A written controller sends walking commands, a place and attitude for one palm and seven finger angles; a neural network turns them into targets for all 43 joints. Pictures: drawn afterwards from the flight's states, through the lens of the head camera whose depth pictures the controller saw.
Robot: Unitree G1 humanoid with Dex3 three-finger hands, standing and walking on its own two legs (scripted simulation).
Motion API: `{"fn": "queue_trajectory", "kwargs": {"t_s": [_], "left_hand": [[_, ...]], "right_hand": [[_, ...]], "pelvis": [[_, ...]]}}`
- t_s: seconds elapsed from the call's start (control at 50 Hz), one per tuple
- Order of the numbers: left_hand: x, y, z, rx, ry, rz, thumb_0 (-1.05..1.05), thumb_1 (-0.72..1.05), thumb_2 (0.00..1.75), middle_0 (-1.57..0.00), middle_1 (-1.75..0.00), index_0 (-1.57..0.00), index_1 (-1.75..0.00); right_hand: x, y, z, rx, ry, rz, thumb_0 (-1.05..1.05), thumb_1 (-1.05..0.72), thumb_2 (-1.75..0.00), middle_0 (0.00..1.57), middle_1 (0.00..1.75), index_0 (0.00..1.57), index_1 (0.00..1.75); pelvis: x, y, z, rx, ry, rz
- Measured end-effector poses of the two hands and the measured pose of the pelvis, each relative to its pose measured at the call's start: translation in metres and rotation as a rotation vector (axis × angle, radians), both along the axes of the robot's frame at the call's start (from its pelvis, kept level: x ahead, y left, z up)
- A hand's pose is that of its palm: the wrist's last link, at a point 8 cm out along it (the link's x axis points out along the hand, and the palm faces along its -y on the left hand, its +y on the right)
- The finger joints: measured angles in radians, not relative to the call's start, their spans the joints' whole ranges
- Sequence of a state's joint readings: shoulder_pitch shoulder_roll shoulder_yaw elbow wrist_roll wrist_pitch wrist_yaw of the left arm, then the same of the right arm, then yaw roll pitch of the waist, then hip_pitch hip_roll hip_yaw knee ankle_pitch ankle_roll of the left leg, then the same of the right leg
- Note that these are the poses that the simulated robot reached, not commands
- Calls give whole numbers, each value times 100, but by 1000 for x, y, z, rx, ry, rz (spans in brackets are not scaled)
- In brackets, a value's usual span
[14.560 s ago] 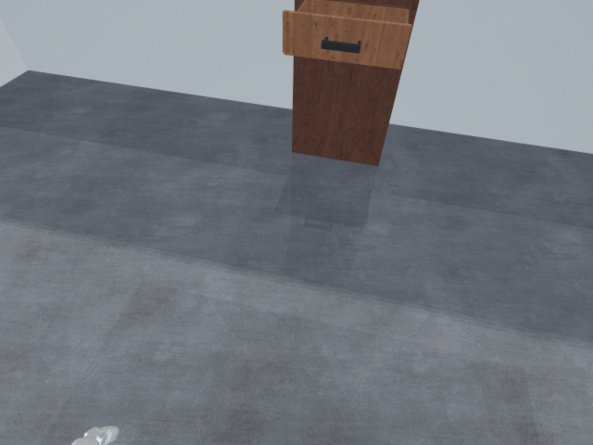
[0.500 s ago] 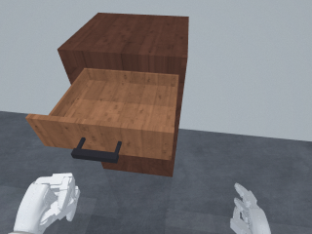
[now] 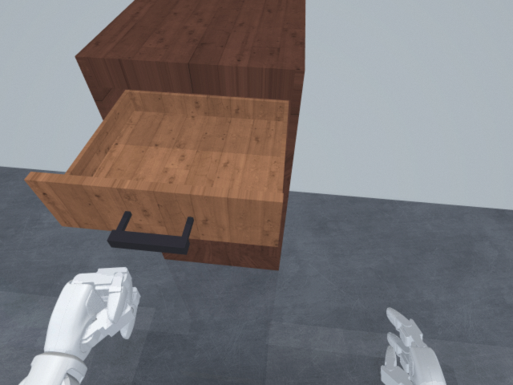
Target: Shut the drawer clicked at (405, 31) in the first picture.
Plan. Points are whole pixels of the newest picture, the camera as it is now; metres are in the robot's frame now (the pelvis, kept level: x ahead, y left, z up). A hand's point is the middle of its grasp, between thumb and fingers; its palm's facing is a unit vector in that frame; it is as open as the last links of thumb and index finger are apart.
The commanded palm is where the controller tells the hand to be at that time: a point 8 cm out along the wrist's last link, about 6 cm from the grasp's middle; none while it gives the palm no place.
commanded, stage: bring the fist close to the handle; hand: left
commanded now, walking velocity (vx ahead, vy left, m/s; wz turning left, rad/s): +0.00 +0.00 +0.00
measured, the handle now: (153, 231) +0.36 +0.21 +0.01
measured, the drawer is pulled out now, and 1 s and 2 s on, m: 0.29 0.29 0.23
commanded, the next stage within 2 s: push the drawer shut in 0.98 s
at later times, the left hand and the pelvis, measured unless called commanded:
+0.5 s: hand (158, 295) +0.24 +0.17 +0.02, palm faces -0.06 -1.00 -0.05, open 3.3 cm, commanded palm +0.23 +0.23 +0.02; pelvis -0.01 +0.01 -0.03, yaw +0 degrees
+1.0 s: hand (165, 286) +0.27 +0.16 +0.01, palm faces -0.06 -1.00 -0.06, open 3.3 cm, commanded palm +0.24 +0.23 +0.02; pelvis +0.00 +0.00 -0.04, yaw +0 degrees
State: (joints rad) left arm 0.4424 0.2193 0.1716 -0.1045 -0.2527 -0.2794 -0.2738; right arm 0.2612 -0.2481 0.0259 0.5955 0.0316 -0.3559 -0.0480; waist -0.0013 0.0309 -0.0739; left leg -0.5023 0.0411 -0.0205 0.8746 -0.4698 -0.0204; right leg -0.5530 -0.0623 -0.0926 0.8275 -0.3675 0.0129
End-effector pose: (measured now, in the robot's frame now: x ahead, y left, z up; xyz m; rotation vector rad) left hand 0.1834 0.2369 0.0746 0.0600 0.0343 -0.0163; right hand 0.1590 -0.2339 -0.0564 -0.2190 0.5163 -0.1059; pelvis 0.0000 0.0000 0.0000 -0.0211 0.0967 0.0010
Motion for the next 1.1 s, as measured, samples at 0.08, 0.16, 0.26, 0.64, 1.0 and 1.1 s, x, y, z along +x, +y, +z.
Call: {"fn": "queue_trajectory", "kwargs": {"t_s": [0.08,0.16,0.26,0.64,1.0,1.1], "left_hand": [[7,-1,-9,-3,9,-15,2,90,90,-140,-160,-140,-160],[14,-2,-17,-6,6,-20,2,90,90,-140,-160,-140,-160],[24,-6,-26,-9,0,-32,2,90,90,-140,-160,-140,-160],[64,-16,-66,-5,3,-51,2,90,90,-140,-160,-140,-160],[64,-18,-62,2,11,-43,2,90,90,-140,-160,-140,-160],[63,-17,-62,2,9,-46,2,90,90,-140,-160,-140,-160]], "right_hand": [[-6,-2,-6,-8,32,-10,1,-91,-90,20,30,21,30],[-9,-1,-12,-10,54,-13,1,-91,-90,20,30,21,30],[-10,3,-21,-7,78,-7,1,-91,-90,20,30,21,30],[-11,0,-55,-8,164,-5,1,-91,-90,20,30,21,30],[-12,-10,-56,-5,199,-33,1,-91,-90,20,30,21,30],[-7,-11,-54,-7,189,-34,1,-91,-90,20,30,20,30]], "pelvis": [[-1,2,-3,1,19,-3],[-2,4,-7,1,37,-4],[-3,6,-13,1,62,-5],[-8,4,-38,2,157,-7],[-2,-1,-36,6,167,-8],[-1,-1,-36,6,166,-7]]}}
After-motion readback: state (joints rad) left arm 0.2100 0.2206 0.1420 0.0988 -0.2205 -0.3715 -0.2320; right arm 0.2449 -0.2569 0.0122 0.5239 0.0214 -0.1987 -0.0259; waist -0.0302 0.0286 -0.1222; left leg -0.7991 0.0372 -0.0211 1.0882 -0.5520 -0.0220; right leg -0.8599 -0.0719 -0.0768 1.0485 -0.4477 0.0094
